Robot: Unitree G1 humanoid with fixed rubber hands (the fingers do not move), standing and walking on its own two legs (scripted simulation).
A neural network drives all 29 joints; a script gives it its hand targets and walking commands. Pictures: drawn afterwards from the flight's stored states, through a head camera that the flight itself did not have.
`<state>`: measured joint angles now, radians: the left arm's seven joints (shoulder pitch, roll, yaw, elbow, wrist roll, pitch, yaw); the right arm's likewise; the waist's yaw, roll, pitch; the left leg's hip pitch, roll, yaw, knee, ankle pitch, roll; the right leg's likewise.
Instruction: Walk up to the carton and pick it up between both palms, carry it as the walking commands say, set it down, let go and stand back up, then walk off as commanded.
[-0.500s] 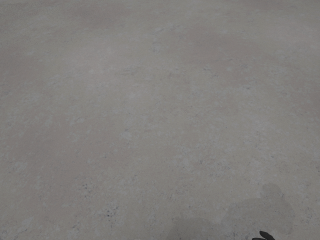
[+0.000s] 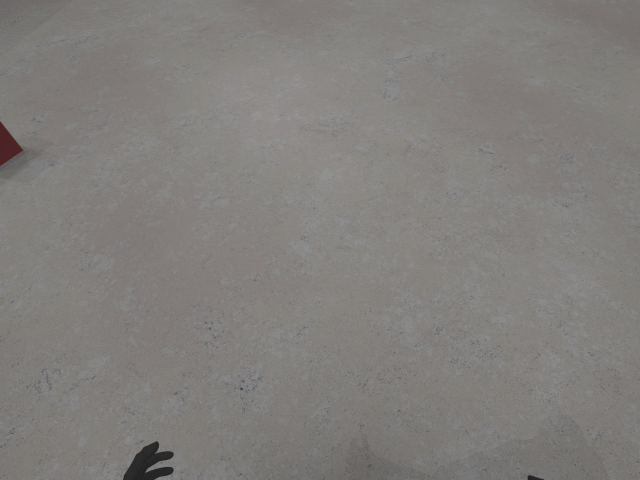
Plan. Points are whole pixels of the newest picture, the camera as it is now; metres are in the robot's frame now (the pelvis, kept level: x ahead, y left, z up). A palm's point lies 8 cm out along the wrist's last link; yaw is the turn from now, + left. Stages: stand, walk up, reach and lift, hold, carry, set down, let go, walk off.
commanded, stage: walk up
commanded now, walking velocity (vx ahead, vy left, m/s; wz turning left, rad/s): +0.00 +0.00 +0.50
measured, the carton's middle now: out of the picture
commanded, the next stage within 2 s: none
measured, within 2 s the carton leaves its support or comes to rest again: neither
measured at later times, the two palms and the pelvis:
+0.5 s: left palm out of the picture -0.08 +0.26 -0.14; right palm (500, 447) +0.17 -0.22 -0.12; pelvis -0.03 -0.01 -0.02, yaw +17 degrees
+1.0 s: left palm out of the picture +0.00 +0.19 -0.12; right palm (467, 343) +0.32 -0.22 -0.13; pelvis +0.12 -0.04 +0.00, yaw +33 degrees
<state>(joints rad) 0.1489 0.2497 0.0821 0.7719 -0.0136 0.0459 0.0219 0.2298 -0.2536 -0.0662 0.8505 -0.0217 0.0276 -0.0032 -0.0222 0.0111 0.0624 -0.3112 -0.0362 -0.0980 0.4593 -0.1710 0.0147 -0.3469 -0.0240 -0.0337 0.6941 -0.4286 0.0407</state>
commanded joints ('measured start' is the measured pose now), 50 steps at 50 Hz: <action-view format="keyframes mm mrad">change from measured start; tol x32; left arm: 1 109 68 19 -6 -8 -29 14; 50 207 62 -11 174 46 -151 -45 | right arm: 1 -11 -161 -32 -40 7 -3 -2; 50 -3 -30 -10 -32 -15 -57 76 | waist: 1 54 158 -114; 4 75 -279 -73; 21 34 -296 -109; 25 -104 279 -49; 40 44 251 0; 44 206 -432 -113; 50 45 -215 32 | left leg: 1 34 211 -289 -114 72 88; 4 -250 -50 11 304 -364 -24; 10 -247 41 80 655 -215 -42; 22 289 36 231 23 -234 -9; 24 499 408 -324 -166 -471 46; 31 198 285 -126 -191 264 101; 39 0 253 -121 -274 -234 81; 44 -538 -26 -37 732 -469 49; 50 -345 144 90 658 -28 9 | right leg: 1 115 21 -15 -248 74 -21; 5 139 -469 368 -533 151 -182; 18 239 -329 -31 -364 473 -150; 21 55 -248 -87 -414 -182 -157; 24 -491 -75 -114 341 -269 -69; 29 -333 -95 35 425 188 19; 36 -230 -71 18 90 211 39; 42 494 -54 -83 -168 77 56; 45 325 -545 711 -685 -648 -61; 50 200 -297 67 -553 41 -71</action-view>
